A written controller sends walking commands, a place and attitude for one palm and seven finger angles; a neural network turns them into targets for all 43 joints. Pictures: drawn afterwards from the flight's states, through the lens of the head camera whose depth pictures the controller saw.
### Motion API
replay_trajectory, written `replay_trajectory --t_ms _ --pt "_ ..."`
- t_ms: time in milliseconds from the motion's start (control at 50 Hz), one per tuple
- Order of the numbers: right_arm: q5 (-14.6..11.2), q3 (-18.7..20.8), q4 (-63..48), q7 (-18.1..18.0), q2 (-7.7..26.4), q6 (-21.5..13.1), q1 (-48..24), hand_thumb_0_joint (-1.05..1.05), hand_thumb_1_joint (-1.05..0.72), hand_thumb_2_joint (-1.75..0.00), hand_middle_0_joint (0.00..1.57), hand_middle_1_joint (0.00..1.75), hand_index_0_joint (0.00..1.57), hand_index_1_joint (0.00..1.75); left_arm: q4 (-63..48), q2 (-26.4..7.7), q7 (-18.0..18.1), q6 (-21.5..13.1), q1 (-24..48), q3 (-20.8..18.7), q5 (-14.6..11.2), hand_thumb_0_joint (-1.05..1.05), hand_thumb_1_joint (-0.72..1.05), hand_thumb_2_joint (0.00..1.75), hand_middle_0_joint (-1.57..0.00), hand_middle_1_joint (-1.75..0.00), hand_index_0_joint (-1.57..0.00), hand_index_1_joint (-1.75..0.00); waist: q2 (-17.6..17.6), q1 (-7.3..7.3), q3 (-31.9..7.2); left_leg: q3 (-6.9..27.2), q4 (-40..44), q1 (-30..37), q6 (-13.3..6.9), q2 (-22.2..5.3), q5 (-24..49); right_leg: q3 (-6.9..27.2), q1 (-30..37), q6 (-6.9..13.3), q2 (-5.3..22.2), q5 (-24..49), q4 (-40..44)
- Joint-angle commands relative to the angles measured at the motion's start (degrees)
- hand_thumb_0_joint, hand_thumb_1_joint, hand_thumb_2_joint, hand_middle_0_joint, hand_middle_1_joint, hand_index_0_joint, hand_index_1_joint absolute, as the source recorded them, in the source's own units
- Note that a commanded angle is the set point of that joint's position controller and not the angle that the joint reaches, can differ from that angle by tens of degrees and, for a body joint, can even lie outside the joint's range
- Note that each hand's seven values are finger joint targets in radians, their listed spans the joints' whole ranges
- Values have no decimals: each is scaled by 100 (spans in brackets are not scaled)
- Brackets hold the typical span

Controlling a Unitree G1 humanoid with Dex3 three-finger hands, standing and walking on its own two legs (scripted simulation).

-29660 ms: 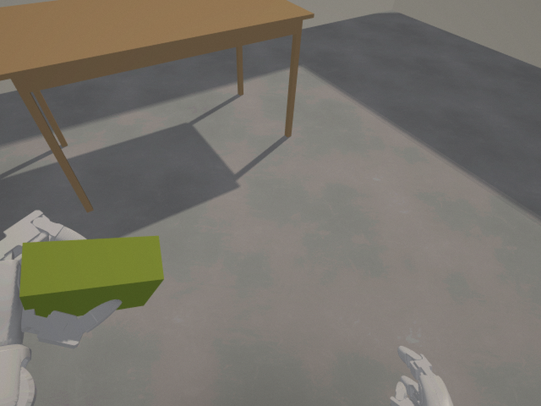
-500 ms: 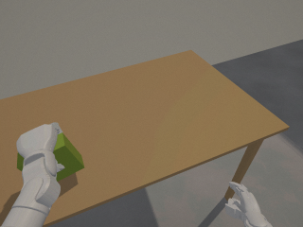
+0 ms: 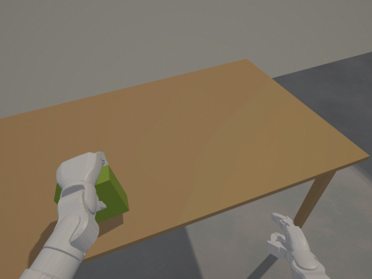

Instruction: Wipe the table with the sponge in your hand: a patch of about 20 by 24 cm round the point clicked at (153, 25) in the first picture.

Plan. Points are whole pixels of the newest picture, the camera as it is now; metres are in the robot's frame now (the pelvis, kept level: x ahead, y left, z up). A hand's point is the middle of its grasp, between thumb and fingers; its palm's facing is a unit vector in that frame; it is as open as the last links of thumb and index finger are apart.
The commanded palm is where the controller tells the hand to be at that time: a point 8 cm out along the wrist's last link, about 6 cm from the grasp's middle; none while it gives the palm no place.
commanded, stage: move the sponge above the wiping area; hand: left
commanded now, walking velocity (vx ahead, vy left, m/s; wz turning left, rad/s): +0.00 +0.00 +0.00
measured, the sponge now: (98, 202) +0.27 +0.26 +0.01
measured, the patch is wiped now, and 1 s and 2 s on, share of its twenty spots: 0.00 0.00 0.00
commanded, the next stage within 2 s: lower the sponge onto the table in 1.66 s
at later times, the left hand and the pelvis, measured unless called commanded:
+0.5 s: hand (100, 192) +0.28 +0.25 +0.05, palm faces -0.10 -0.18 -0.98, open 9.5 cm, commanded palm +0.26 +0.25 +0.14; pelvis +0.01 -0.01 +0.00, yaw +0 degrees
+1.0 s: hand (101, 192) +0.27 +0.23 +0.06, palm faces -0.01 -0.13 -0.99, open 9.5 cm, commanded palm +0.25 +0.25 +0.15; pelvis +0.01 -0.02 +0.00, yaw -1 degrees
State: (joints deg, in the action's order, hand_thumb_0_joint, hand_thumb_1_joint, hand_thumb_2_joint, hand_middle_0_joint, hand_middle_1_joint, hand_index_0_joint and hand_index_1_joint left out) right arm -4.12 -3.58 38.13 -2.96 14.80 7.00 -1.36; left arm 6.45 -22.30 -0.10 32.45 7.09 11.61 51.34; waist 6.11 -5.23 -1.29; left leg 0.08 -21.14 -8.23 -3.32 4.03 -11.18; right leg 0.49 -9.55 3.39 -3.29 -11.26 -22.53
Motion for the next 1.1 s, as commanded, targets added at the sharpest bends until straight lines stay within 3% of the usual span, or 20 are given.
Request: replay_trajectory --t_ms 0,20,40,120,140,220,300,400,500,520,540,600,720,800,820,900,920,940,1020,1080 --pt "97 249 -980 -83 576 -325 -1116 0 -90 -90 20 30 20 30 -1622 -1389 250 -730 2126 -732 520 0 10 130 -120 -160 -120 -160 -579 -38 -1582 622 154 272 59 -188 1003 756 613 196 137 704 200" --pt "144 244 -977 -107 605 -355 -1139 0 -90 -90 20 30 20 30 -1933 -1822 415 -899 2273 -1107 609 0 10 130 -120 -160 -120 -160 -209 -128 -1652 702 209 298 88 -214 914 905 656 249 61 581 168" --pt "145 247 -997 -127 496 -404 -1084 0 -90 -90 20 30 20 30 -1974 -1529 568 -1028 2441 -934 659 0 10 130 -120 -160 -120 -160 -102 -115 -1777 664 196 316 99 -213 1008 764 760 241 72 639 105" --pt "148 282 -805 -70 575 -421 -1130 0 -90 -90 20 30 20 30 -1754 -2000 1134 -960 2177 -1536 770 0 10 130 -120 -160 -120 -160 372 -309 -1591 736 329 226 278 -237 1157 947 724 386 -21 643 135" --pt "114 303 -882 -36 473 -448 -1166 0 -90 -90 20 30 20 30 -1765 -1440 1180 -840 2065 -1144 615 0 10 130 -120 -160 -120 -160 297 -261 -1605 600 263 272 256 -242 1357 771 801 354 53 870 135" --pt "-2 304 -773 56 626 -343 -1411 0 -90 -90 20 30 20 30 -993 -1251 1005 -95 1189 -1080 136 0 10 130 -120 -160 -120 -160 -480 -209 -1007 527 337 66 236 -210 1156 874 689 277 129 872 353" --pt "-100 250 -925 29 684 -214 -1462 0 -90 -90 20 30 20 30 -780 -747 383 385 927 -362 -13 0 10 130 -120 -160 -120 -160 -951 -7 -750 475 237 -98 96 -178 971 773 607 144 240 995 357" --pt "19 245 -1059 -31 662 -270 -1256 0 -90 -90 20 30 20 30 -1807 -1202 27 -234 1781 -422 321 0 10 130 -120 -160 -120 -160 -560 88 -1551 531 -2 269 -41 -113 1275 848 819 165 221 1403 187" --pt "207 326 -890 -113 527 -477 -905 0 -90 -90 20 30 20 30 -2422 -1808 683 -1275 1587 -1289 590 0 10 130 -120 -160 -120 -160 157 -160 -1979 599 -65 583 92 -189 1977 941 1023 287 110 1925 38" --pt "212 321 -833 -109 580 -476 -934 0 -90 -90 20 30 20 30 -2364 -2133 841 -1248 1578 -1629 613 0 10 130 -120 -160 -120 -160 199 -218 -1844 649 -1 508 135 -189 1889 1070 1016 348 56 1859 64" --pt "178 321 -833 -91 514 -460 -937 0 -90 -90 20 30 20 30 -2193 -1699 939 -1167 1550 -1350 570 0 10 130 -120 -160 -120 -160 120 -152 -1714 574 15 412 157 -190 1913 913 984 322 87 1871 82" --pt "66 322 -734 34 581 -362 -1180 0 -90 -90 20 30 20 30 -1552 -1444 1050 -633 1276 -1198 433 0 10 130 -120 -160 -120 -160 -197 -145 -1104 560 144 179 234 -215 1667 913 682 314 138 1614 217" --pt "-55 277 -981 121 670 -213 -1590 0 -90 -90 20 30 20 30 -1471 -866 410 277 346 -590 -31 0 10 130 -120 -160 -120 -160 -752 -78 -1023 454 103 76 94 -155 1493 930 888 190 233 1883 191" --pt "12 229 -1077 51 652 -171 -1407 0 -90 -90 20 30 20 30 -1871 -1043 100 60 859 -469 184 0 10 130 -120 -160 -120 -160 -883 48 -1284 463 -24 109 -13 -120 1368 904 876 117 260 1827 142" --pt "57 226 -1080 17 677 -183 -1431 0 -90 -90 20 30 20 30 -2092 -1524 155 -75 1014 -846 290 0 10 130 -120 -160 -120 -160 -718 -5 -1320 490 -22 157 -24 -124 1236 1070 856 162 212 1568 169" --pt "156 223 -927 -122 537 -284 -1246 0 -90 -90 20 30 20 30 -2315 -1802 543 -773 1924 -1139 612 0 10 130 -120 -160 -120 -160 -199 -52 -1548 489 9 334 6 -116 1214 1061 875 224 167 1319 215" --pt "172 241 -906 -141 568 -342 -1218 0 -90 -90 20 30 20 30 -2489 -2218 701 -893 2022 -1523 659 0 10 130 -120 -160 -120 -160 32 -134 -1619 575 46 360 21 -116 1137 1224 926 293 99 1135 243" --pt "160 246 -923 -166 483 -392 -1220 0 -90 -90 20 30 20 30 -2378 -1838 822 -959 2022 -1272 638 0 10 130 -120 -160 -120 -160 111 -115 -1620 506 40 359 15 -108 1177 1090 939 279 122 1164 231" --pt "45 258 -717 -138 576 -414 -1287 0 -90 -90 20 30 20 30 -1443 -1921 1020 -687 1942 -1435 467 0 10 130 -120 -160 -120 -160 55 -118 -1051 542 225 210 97 -100 785 1218 616 325 110 497 518" --pt "-39 264 -727 -86 636 -342 -1411 0 -90 -90 20 30 20 30 -819 -1507 788 -228 1462 -1080 160 0 10 130 -120 -160 -120 -160 -397 -93 -947 467 252 -3 94 -105 831 1044 782 214 225 804 470"
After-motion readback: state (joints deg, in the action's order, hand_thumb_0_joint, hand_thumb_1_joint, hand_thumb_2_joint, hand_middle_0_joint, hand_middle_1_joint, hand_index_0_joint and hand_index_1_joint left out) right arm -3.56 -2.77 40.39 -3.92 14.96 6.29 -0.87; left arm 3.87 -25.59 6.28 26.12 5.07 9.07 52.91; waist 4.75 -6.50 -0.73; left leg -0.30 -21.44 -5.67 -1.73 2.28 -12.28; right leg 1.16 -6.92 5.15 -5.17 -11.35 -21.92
